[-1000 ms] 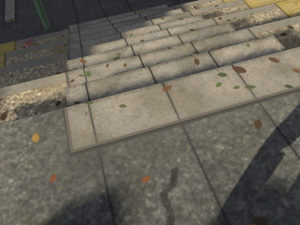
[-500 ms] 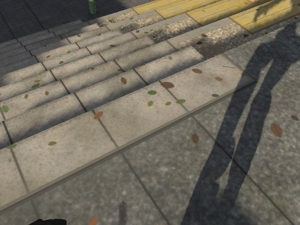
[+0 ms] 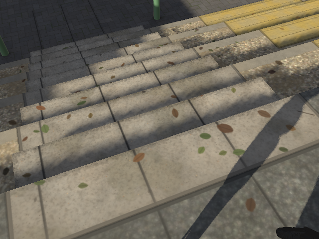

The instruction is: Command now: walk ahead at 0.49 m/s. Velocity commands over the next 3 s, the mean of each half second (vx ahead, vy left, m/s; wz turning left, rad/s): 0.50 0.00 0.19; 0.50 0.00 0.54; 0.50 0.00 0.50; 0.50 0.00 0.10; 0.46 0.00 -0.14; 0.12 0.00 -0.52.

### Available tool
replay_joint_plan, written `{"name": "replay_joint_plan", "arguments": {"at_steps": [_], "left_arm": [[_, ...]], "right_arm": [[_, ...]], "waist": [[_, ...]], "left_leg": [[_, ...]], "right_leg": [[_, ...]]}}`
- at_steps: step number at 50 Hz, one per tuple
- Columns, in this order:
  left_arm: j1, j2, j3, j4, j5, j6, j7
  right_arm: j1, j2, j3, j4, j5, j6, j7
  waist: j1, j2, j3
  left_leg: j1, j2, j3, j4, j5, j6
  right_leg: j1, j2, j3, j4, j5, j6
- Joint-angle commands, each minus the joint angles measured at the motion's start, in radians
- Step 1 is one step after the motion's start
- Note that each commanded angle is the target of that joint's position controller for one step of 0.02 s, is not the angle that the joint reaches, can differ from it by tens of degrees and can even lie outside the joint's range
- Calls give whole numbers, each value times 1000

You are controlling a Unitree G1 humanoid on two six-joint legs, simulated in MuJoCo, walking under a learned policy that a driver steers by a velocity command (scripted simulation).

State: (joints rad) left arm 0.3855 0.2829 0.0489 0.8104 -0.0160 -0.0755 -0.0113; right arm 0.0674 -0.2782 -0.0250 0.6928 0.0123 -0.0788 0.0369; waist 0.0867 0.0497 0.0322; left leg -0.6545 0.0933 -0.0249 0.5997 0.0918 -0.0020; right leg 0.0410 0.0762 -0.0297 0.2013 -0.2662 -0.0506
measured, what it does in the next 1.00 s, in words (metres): walks ahead, turning left: left foot, then right foot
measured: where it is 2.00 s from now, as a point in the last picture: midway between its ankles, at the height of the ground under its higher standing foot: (125, 144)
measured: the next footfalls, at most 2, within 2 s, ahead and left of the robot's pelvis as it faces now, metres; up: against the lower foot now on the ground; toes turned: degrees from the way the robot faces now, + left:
left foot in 0.12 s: +0.26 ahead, +0.13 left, +0.00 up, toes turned +1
right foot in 0.62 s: +0.53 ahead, -0.08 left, +0.00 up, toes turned +14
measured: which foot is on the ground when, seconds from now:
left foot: up 0.00-0.10, down 0.12-0.62, up 0.64-1.00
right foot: down 0.00-0.14, up 0.16-0.60, down 0.62-1.00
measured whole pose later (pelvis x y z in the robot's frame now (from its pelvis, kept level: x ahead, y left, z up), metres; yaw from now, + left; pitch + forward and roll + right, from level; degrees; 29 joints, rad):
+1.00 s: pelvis +0.53 +0.05 +0.00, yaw +25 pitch +1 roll -3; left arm 0.33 0.29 0.07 0.87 -0.01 -0.08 0.00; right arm 0.15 -0.29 -0.06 0.60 0.03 0.00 0.03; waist 0.09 0.04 0.05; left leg -0.66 0.10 -0.03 0.75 -0.03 0.02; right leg 0.01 0.00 -0.19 0.29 -0.31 0.01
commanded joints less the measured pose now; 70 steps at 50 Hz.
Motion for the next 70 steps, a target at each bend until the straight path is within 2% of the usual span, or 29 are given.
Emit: {"name": "replay_joint_plan", "arguments": {"at_steps": [1, 4, 5, 6, 7, 8, 9, 11, 15, 19, 25, 28, 30, 31, 32, 33, 34, 38, 51, 53, 55, 56, 57, 58, 59, 61, 64, 68, 70], "left_arm": [[24, 179, 46, -22, -8, 3, 10], [12, 203, 52, -10, -4, 21, 17], [-3, 195, 47, -11, -1, 29, 19], [4, 161, 30, -28, 15, 30, 24], [155, 29, -10, -46, 19, 11, 11], [110, 85, -1, -26, 4, -10, 7], [-4, 163, 23, -65, -23, -23, 2], [-120, 144, 18, -101, -4, -34, 9], [-67, 92, 16, -89, 23, -5, 16], [-229, 70, 6, -137, 26, -6, 19], [-409, 78, 5, -185, 7, -32, -6], [-382, 117, 22, -180, 4, -43, -12], [-230, 154, 45, -143, 10, -48, -6], [-74, 212, 62, -127, 26, -50, 3], [-6, 283, 80, -96, 31, -32, 0], [-24, 193, 60, -104, 15, -29, -7], [-65, 134, 44, -109, 11, -26, -5], [-171, 73, 26, -89, 26, -26, -2], [-84, 196, 65, 16, -2, 0, 17], [-93, 224, 75, 17, -9, 17, 25], [-119, 231, 76, 13, -13, 30, 36], [-107, 196, 60, 0, 8, 28, 40], [0, 58, 16, -60, 51, 4, 20], [-77, 138, 26, -74, 14, -29, 7], [-163, 196, 42, -95, -24, -44, 2], [-178, 181, 42, -86, 11, -47, 22], [-136, 165, 43, -77, 24, -9, 28], [-222, 75, 8, -90, 43, 3, 20], [-175, 103, 19, -49, 32, -9, 0]], "right_arm": [[-116, -79, -18, -103, 2, -21, 17], [-25, -118, -36, -89, -1, -20, 18], [112, -153, -58, -52, -2, -18, 8], [284, -208, -76, -15, -7, -14, -4], [366, -307, -99, 2, -18, -10, -5], [392, -212, -77, 9, -3, -7, -3], [315, -180, -62, 4, 2, -7, -5], [196, -142, -50, -11, -9, -5, -3], [163, -127, -50, -13, -9, -21, -6], [212, -163, -65, 10, -2, -14, -30], [317, -189, -77, 40, 16, 17, -47], [319, -189, -81, 37, 13, 33, -54], [310, -142, -67, 26, 8, 41, -55], [309, -75, -42, 0, -7, 40, -53], [429, -17, -25, -40, 17, 28, -53], [414, -116, -46, -24, 32, 27, -55], [322, -168, -63, -34, 31, 34, -56], [266, -112, -67, -61, 23, 59, -45], [-10, -56, -48, -200, 16, 59, 18], [24, -81, -62, -205, 8, 62, 20], [255, -147, -105, -149, 10, 62, 8], [424, -232, -141, -111, 19, 70, -12], [347, -341, -146, -136, 29, 66, -20], [371, -263, -120, -169, 20, 53, -9], [345, -197, -100, -153, 8, 42, -3], [226, -167, -87, -161, -3, 34, -7], [188, -138, -77, -167, -15, 28, -16], [245, -155, -83, -112, -12, 36, -45], [281, -158, -81, -96, -25, 32, -48]], "waist": [[-16, -90, 62], [-80, -130, -17], [-156, -121, -107], [-223, -79, -249], [-166, 172, -413], [-204, 177, -471], [-198, 114, -284], [-139, -12, -90], [-62, 19, -64], [-102, 6, -3], [-160, 17, 6], [-129, 51, -11], [-47, 47, -93], [17, -62, -239], [-37, -364, -344], [-18, -284, -274], [-3, -200, -156], [-69, -184, -28], [-14, -108, 57], [-48, -127, 33], [-186, -121, -109], [-260, -11, -202], [-108, 268, -280], [-181, 175, -423], [-190, 94, -271], [-107, -19, -110], [-57, 2, -105], [-86, -8, -106], [-87, -3, -142]], "left_leg": [[-1, -19, 1, -69, -30, 33], [161, -79, 50, -91, -155, 78], [352, -110, 82, -112, -139, 109], [659, -4, -22, -58, -86, 159], [1072, 263, -503, -97, -272, 334], [1093, 297, -740, -265, -415, 347], [963, 257, -606, -294, -451, 295], [666, 176, -404, -338, -268, 264], [472, 102, -273, -423, -99, 280], [427, 60, -197, -451, -120, 257], [459, 67, -241, -364, -195, 220], [511, 88, -320, -274, -215, 193], [467, 18, -300, -108, -182, 147], [349, -51, -219, 181, -311, 106], [6, -175, -95, 494, -689, 46], [-120, -107, -138, 634, -683, 34], [-151, -75, -131, 670, -591, 28], [-36, 12, -99, 573, -404, 7], [0, -12, 35, 75, -144, 54], [72, -53, 82, 43, -240, 92], [417, -142, 129, 13, -204, 147], [697, -66, -34, -33, -185, 205], [977, 168, -563, -139, -326, 377], [1014, 233, -804, -294, -539, 421], [916, 214, -677, -319, -505, 358], [626, 126, -444, -296, -211, 295], [478, 70, -353, -323, -55, 297], [417, 26, -235, -313, 68, 283], [437, 43, -241, -250, 90, 276]], "right_leg": [[-4, -319, 130, -17, 348, -138], [62, -316, 118, 132, 670, -104], [31, -272, 81, 303, 805, -80], [-142, -227, 53, 559, 642, -47], [-571, -48, 30, 974, 43, 34], [-702, -17, 166, 1107, -296, 36], [-790, -79, 157, 1141, -247, 25], [-759, -158, 105, 1023, -102, 24], [-614, -190, 101, 863, -13, 64], [-635, -172, 99, 586, 199, 101], [-532, -106, 106, 332, 335, 104], [-451, -95, 109, 275, 230, 74], [-214, -115, 100, 221, 201, 21], [32, -289, 263, 243, 154, -43], [302, -494, 684, 160, -71, -191], [255, -498, 762, 104, -258, -189], [151, -456, 610, 92, -233, -150], [-112, -333, 276, 15, 103, -112], [-39, -359, -82, 33, 416, -86], [2, -367, -113, 127, 651, -68], [-68, -326, -171, 436, 871, -35], [-272, -271, -187, 750, 632, 11], [-688, -69, -94, 1106, -305, 72], [-792, -59, 119, 1221, -333, 59], [-864, -102, 120, 1200, -239, 40], [-755, -171, 118, 1018, -97, 44], [-626, -189, 125, 876, -34, 72], [-588, -157, 80, 684, 179, 98], [-588, -159, 94, 745, 339, 78]]}}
